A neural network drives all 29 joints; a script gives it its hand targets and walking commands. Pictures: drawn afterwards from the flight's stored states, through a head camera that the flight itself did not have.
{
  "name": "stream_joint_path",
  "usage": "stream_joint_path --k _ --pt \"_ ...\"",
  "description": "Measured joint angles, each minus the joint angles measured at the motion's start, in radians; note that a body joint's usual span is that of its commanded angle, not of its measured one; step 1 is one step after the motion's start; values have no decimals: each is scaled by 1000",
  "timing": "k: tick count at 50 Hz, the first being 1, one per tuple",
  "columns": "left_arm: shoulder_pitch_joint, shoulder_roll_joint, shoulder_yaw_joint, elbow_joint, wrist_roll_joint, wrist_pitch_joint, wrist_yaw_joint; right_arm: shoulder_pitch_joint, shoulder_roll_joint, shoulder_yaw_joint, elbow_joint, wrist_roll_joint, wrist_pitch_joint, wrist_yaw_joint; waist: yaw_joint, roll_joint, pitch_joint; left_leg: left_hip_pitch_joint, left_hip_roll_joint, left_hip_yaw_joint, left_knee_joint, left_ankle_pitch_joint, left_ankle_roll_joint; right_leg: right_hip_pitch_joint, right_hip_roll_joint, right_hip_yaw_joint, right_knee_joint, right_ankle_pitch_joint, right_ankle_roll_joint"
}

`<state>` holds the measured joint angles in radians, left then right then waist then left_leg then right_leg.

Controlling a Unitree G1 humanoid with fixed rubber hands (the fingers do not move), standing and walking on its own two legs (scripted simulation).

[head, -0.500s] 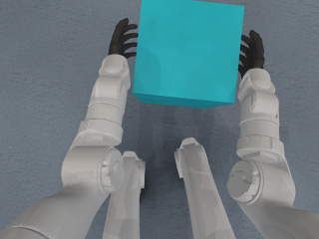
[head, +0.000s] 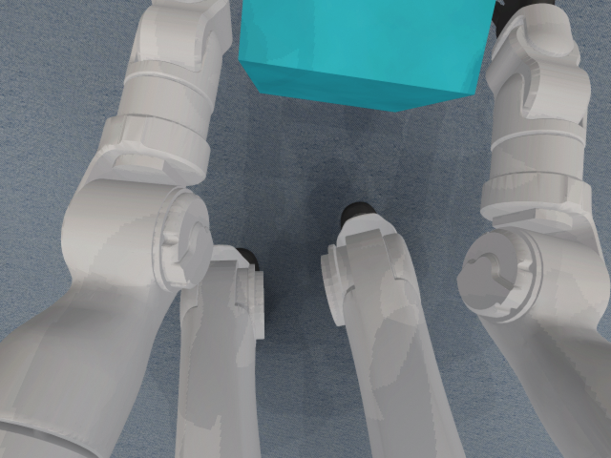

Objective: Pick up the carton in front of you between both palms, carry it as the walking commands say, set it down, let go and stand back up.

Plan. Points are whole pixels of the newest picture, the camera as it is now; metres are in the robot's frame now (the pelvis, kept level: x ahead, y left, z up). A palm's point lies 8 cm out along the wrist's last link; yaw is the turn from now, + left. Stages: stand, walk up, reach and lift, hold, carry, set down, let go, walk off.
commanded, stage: set down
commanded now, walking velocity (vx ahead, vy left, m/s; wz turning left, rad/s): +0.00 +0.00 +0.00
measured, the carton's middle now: (352, 1) +0.54 -0.15 -0.24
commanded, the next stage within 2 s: none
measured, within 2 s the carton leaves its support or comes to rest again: rests again in 0.58 s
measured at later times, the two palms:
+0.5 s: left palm out of the picture +0.58 +0.00 -0.21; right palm (488, 23) +0.48 -0.28 -0.20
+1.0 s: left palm out of the picture +0.58 +0.01 -0.22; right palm (483, 28) +0.48 -0.28 -0.22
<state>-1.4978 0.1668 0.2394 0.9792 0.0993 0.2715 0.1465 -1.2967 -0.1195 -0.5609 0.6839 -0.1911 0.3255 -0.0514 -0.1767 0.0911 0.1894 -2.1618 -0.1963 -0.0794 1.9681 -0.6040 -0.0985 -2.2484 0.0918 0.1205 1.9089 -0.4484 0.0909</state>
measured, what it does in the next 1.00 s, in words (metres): stands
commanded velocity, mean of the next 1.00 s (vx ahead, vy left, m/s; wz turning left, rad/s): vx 0.00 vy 0.00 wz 0.00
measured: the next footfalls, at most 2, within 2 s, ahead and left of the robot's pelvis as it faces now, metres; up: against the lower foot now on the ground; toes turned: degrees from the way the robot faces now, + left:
none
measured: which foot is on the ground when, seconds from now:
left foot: down 0.00-1.00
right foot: down 0.00-1.00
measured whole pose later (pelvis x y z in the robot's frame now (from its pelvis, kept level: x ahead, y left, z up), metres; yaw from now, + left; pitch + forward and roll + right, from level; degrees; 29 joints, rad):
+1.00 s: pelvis +0.00 +0.02 -0.04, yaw -1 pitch +39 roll -2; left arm -1.65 0.26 0.10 1.20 0.02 0.20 0.09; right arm -1.41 -0.22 -0.62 0.90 -0.20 0.22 0.10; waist -0.21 0.10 0.39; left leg -2.21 -0.20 -0.06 2.16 -0.63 -0.04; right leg -2.25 -0.02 0.06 2.07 -0.51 0.07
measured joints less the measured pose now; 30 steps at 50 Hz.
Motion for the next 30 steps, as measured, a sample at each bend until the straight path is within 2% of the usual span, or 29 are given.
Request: stream_joint_path --k 4,10,30 --pt "-43 16 -38 33 -28 -1 14 -24 -30 11 26 27 -4 6 -21 -7 79 11 -19 -1 46 -17 -2 14 -24 -9 55 -28 -7" --pt "-56 50 -117 61 -78 -11 22 -37 -45 20 62 52 -21 19 -32 -17 110 3 -24 -12 94 -43 -5 12 -44 -32 98 -61 -17" --pt "-100 70 -196 157 -129 -42 34 -48 -71 -8 158 46 -70 75 -30 6 141 -52 -26 5 159 -35 35 -5 -91 -52 135 -71 -2"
